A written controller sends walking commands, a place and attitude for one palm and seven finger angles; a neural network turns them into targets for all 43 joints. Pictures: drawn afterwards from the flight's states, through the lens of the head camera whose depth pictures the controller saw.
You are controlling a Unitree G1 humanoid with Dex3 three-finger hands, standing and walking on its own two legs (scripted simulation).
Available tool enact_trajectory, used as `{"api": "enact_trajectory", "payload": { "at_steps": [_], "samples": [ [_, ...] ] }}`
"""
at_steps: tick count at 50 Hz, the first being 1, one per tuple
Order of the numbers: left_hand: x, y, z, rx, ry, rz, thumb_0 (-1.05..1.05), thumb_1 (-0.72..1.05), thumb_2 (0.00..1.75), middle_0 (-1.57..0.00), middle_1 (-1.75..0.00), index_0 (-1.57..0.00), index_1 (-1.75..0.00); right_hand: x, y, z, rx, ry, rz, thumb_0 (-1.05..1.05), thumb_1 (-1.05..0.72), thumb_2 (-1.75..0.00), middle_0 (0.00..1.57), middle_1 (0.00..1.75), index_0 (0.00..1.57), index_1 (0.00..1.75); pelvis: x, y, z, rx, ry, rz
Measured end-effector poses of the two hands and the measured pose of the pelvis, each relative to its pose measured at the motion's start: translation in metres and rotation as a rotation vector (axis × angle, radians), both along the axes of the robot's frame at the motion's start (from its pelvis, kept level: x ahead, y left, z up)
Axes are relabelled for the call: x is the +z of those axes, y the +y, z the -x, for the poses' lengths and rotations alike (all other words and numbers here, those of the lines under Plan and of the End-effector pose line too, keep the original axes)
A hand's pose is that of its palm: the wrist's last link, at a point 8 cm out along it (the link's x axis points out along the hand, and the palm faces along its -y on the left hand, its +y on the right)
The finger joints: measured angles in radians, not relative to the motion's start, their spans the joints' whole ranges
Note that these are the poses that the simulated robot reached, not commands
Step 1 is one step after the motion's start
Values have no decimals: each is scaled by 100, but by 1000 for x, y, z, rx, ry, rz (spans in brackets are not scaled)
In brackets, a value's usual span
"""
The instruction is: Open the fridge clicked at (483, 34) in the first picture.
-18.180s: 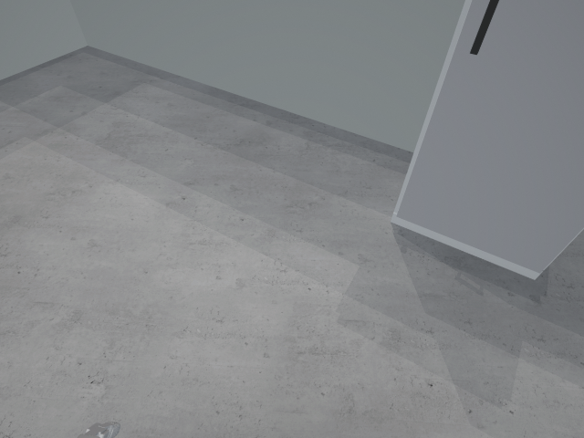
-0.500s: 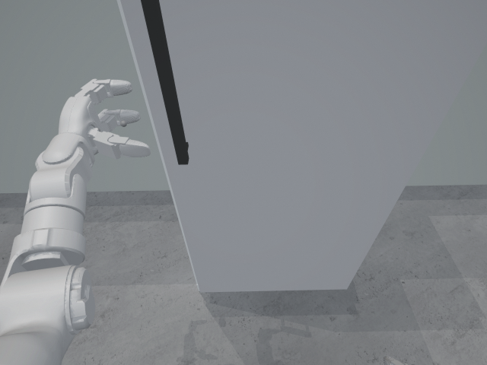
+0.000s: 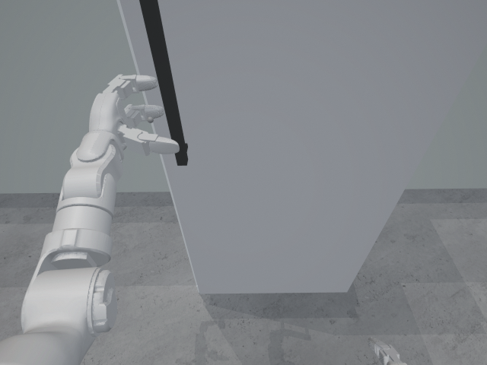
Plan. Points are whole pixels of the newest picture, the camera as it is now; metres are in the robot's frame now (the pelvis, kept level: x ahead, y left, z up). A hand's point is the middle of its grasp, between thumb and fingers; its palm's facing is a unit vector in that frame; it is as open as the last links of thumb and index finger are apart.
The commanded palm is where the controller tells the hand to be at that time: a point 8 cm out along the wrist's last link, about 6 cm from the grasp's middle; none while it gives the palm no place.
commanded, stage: feel for the door with the fingertips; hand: left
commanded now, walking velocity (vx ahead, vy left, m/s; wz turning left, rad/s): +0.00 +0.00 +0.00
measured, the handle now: (170, 89) +0.51 +0.15 +0.23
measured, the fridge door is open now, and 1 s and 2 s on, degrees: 0 0 0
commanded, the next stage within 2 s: slide the fingers in behind the handle in 0.42 s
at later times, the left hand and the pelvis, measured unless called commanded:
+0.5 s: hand (154, 109) +0.46 +0.17 +0.21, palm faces +0.05 -1.00 -0.01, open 13.8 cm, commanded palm +0.44 +0.23 +0.21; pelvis +0.00 +0.00 +0.00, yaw +0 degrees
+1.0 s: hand (157, 115) +0.45 +0.16 +0.21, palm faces +0.04 -1.00 +0.00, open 13.9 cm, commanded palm +0.43 +0.22 +0.21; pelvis +0.00 +0.01 +0.00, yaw +0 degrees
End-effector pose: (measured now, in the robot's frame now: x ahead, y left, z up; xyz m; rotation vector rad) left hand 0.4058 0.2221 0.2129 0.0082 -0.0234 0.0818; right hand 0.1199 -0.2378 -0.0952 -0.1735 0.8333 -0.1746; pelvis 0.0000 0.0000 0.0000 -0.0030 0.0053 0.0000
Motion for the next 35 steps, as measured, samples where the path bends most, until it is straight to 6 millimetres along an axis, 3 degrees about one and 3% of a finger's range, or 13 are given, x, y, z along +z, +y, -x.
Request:
{"api": "enact_trajectory", "payload": {
  "at_steps": [6, 20, 35],
  "samples": [
    [6, 4, -6, -11, 12, -9, -1, -50, 30, -30, -120, -30, -120, -3, -6, 7, -5, 33, 21, 1, -90, -90, 21, 30, 20, 30, 0, 0, 1, 11, 5, 2],
    [0, -3, -29, -16, 22, 14, -1, -50, 30, -30, -120, -30, -120, -8, -14, 38, -58, 105, 38, 1, -91, -90, 20, 30, 20, 30, 0, 2, -1, -3, 31, 1],
    [-1, 5, -35, -40, 19, 17, -1, -50, 30, -37, -123, -37, -123, -12, -11, 61, -78, 153, 44, 1, -90, -90, 20, 30, 20, 30, -1, 8, 1, -6, 46, 6]
  ]
}}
